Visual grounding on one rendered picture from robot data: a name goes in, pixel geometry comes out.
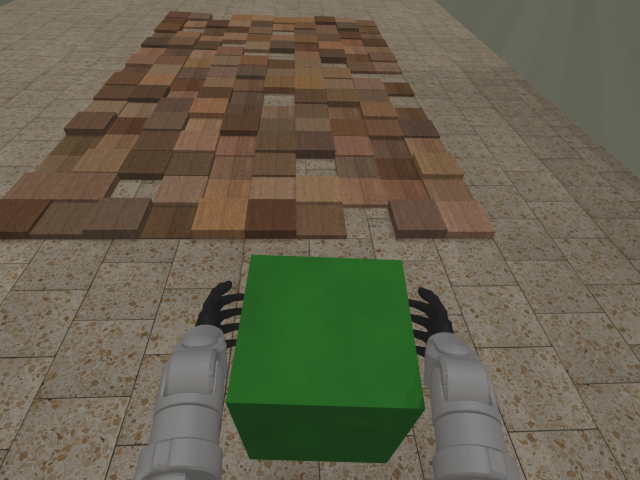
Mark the left robot hand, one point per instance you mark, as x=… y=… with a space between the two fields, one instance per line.
x=211 y=314

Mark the carton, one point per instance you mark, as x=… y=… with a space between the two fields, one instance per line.
x=325 y=365

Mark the robot right forearm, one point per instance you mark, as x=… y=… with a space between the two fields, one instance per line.
x=468 y=430

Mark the right robot hand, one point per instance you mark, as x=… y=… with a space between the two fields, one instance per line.
x=436 y=323

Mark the robot left forearm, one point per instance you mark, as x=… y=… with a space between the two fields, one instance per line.
x=184 y=439

